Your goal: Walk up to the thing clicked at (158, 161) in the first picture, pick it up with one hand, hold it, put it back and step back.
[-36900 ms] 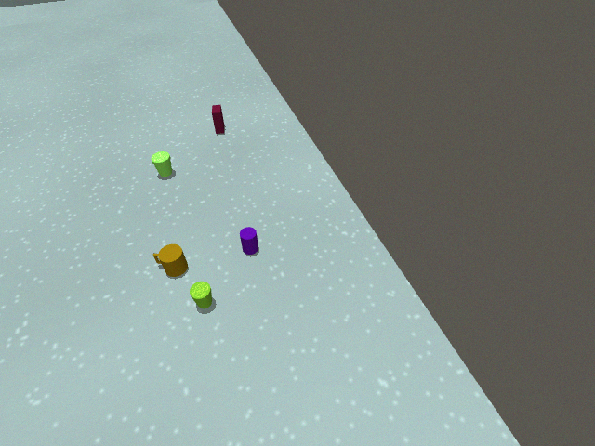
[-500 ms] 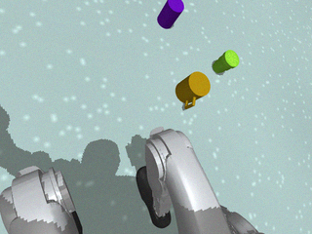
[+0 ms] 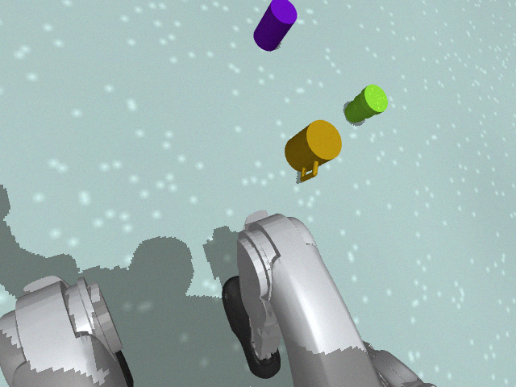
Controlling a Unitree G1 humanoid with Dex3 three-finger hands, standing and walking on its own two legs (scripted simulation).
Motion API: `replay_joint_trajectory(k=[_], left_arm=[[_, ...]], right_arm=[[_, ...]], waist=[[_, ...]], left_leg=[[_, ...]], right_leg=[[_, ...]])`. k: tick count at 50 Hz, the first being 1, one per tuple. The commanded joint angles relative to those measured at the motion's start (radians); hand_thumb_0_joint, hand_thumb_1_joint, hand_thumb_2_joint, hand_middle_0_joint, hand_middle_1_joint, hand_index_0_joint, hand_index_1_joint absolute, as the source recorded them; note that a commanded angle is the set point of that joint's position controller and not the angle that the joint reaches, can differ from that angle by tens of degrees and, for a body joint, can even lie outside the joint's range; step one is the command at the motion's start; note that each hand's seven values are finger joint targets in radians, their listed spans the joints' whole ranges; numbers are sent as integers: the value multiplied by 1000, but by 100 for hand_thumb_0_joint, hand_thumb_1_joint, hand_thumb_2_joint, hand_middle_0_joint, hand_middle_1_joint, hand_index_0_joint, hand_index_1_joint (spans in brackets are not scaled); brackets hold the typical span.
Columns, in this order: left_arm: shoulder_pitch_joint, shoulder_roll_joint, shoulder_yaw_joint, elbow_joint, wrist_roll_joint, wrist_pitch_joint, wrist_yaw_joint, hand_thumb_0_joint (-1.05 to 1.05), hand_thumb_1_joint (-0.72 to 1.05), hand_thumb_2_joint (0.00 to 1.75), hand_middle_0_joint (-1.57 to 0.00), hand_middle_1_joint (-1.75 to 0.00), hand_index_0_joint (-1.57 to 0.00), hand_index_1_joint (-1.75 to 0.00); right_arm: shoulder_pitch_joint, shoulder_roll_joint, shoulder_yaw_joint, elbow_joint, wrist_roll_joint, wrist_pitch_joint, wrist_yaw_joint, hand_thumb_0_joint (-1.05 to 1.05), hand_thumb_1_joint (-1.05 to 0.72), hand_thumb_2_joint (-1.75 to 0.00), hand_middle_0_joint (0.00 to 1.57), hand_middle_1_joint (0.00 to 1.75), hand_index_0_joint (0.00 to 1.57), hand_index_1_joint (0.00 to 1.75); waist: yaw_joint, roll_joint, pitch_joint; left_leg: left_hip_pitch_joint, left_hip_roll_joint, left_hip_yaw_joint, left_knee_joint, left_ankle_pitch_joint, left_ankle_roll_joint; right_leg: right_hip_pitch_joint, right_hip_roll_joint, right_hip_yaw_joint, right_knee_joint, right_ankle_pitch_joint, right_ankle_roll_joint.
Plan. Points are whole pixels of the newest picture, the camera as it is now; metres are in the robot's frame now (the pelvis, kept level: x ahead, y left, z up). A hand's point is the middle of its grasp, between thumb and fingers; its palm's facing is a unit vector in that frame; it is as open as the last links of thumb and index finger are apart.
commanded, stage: close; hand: left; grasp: from above
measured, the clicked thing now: out of the picture +0.45 +0.33 -0.25
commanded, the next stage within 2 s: settle in 0.90 s
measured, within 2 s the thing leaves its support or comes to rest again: leaves its support in 1.44 s
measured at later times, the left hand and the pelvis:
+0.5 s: hand out of the picture +0.43 +0.33 -0.21, palm faces -0.43 -0.15 -0.89, open 13.0 cm; pelvis +0.00 +0.00 +0.00, yaw +0 degrees
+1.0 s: hand out of the picture +0.43 +0.33 -0.21, palm faces -0.43 -0.14 -0.89, open 12.2 cm; pelvis +0.00 +0.00 +0.00, yaw +0 degrees
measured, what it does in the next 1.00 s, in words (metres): stands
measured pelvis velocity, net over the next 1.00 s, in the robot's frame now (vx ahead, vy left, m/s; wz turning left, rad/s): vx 0.00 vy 0.00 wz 0.00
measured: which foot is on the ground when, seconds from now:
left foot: down 0.00-1.00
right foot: down 0.00-1.00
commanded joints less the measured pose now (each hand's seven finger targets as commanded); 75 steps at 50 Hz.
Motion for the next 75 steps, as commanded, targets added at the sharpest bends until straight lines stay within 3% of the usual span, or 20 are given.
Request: replay_joint_trajectory(k=[1,7,9,13,25,30,42,45,51,57,60,63,64,65,67,69,71,73,74,75], left_arm=[[-183,184,-1,-49,-4,20,17,0,-36,102,-15,-108,-16,-107],[-176,156,-15,-47,-20,26,10,0,-33,104,-19,-108,-19,-107],[-167,183,5,-55,-23,24,9,0,-31,105,-21,-108,-21,-108],[-193,160,-14,-66,-23,25,2,0,-30,104,-22,-107,-22,-108],[-145,161,-5,-53,-32,21,-8,0,-19,108,-33,-106,-31,-108],[-184,157,-21,-72,-34,16,-12,0,-14,107,-35,-106,-34,-107],[-182,156,-39,-67,-35,21,-22,0,0,107,-45,-106,-45,-107],[-194,158,-28,-97,-30,18,-17,0,3,109,-49,-106,-48,-107],[-175,129,-52,-42,-25,26,-17,0,7,112,-58,-111,-56,-112],[-208,161,-28,-103,-29,32,-16,0,10,117,-61,-113,-59,-115],[-198,142,-34,-91,-28,37,-21,0,9,117,-61,-113,-59,-115],[-239,208,29,-221,-34,39,-17,0,12,119,-63,-114,-61,-116],[-215,202,33,-226,-41,43,-18,0,11,119,-64,-114,-61,-117],[-191,154,8,-209,-37,51,-26,0,11,120,-64,-114,-61,-117],[-224,153,13,-287,-42,49,-34,0,9,116,-62,-113,-60,-115],[-212,201,63,-411,-47,55,-37,0,5,117,-63,-114,-61,-117],[-160,128,24,-483,-62,62,-54,0,13,122,-67,-112,-63,-116],[-153,129,35,-554,-73,75,-65,0,19,116,-68,-111,-66,-113],[-140,137,50,-596,-89,86,-72,0,20,118,-69,-111,-67,-113],[-131,120,47,-606,-95,96,-82,0,22,121,-72,-111,-69,-114]], right_arm=[[192,-306,-87,11,5,-3,-6,0,-90,-90,20,30,20,30],[183,-302,-90,4,10,-7,-2,0,-90,-90,20,30,20,30],[179,-304,-90,3,14,-3,-3,0,-90,-90,20,30,20,30],[184,-303,-92,-2,13,0,-4,0,-90,-90,20,30,20,30],[187,-297,-83,2,16,8,-5,0,-90,-90,20,30,20,30],[193,-297,-80,3,14,14,-10,0,-90,-90,20,30,20,30],[179,-295,-73,-14,19,7,-15,0,-90,-90,20,30,20,30],[189,-295,-73,-11,17,11,-16,0,-90,-90,20,30,20,30],[190,-292,-71,-10,15,8,-15,0,-92,-91,20,30,20,30],[202,-310,-92,-6,16,10,-17,0,-92,-91,20,30,20,30],[205,-295,-84,-11,14,9,-11,0,-92,-91,20,30,20,30],[218,-312,-112,-6,21,16,-16,0,-92,-91,20,30,20,30],[211,-307,-120,-7,25,20,-15,0,-92,-91,20,30,20,30],[211,-303,-124,-8,22,19,-11,0,-93,-91,20,30,20,30],[205,-303,-140,-13,33,22,-12,0,-92,-91,20,30,20,30],[219,-305,-166,-5,46,28,-15,0,-93,-91,20,30,20,30],[203,-280,-176,-14,64,37,-12,0,-92,-91,20,30,20,30],[208,-277,-199,-3,84,49,-11,0,-92,-91,20,30,20,30],[206,-267,-209,-6,100,58,-13,0,-92,-91,20,30,20,30],[209,-270,-223,-7,108,66,-17,0,-92,-91,20,30,20,30]], waist=[[-28,371,-552],[-27,380,-545],[-10,386,-554],[-28,380,-560],[-10,374,-572],[-24,362,-585],[-26,368,-518],[-13,372,-573],[-36,359,-522],[-15,402,-578],[-27,385,-566],[17,467,-674],[29,491,-686],[12,473,-665],[19,469,-668],[62,544,-771],[82,576,-833],[93,582,-836],[123,581,-887],[115,566,-880]], left_leg=[[431,-4,136,-254,145,50],[430,-4,131,-261,134,46],[429,-4,125,-277,125,43],[427,-6,136,-260,139,49],[432,-6,133,-274,148,46],[420,-4,136,-259,156,52],[409,-7,130,-284,81,46],[425,-7,130,-274,123,46],[416,-8,134,-270,127,48],[443,-9,138,-276,148,44],[441,-9,136,-268,147,44],[502,-12,143,-281,184,36],[509,-10,145,-288,185,33],[510,-11,147,-282,190,33],[480,-14,156,-285,167,35],[566,-13,160,-291,225,25],[600,-17,173,-310,259,22],[609,-20,182,-328,265,21],[624,-18,186,-345,272,27],[612,-21,195,-342,273,29]], right_leg=[[301,33,-119,-223,202,-76],[286,30,-122,-216,189,-79],[285,30,-124,-215,175,-83],[299,31,-114,-219,197,-80],[321,34,-116,-230,196,-81],[336,36,-108,-239,217,-75],[284,32,-114,-233,136,-83],[299,35,-117,-233,176,-80],[289,33,-116,-228,185,-79],[302,31,-111,-235,198,-81],[297,29,-116,-224,200,-81],[320,24,-110,-225,219,-91],[318,23,-105,-225,216,-95],[303,23,-108,-224,222,-94],[298,24,-101,-233,204,-97],[310,14,-96,-222,243,-106],[335,13,-82,-227,273,-106],[322,7,-76,-231,281,-109],[340,9,-64,-242,291,-105],[339,4,-59,-254,292,-106]])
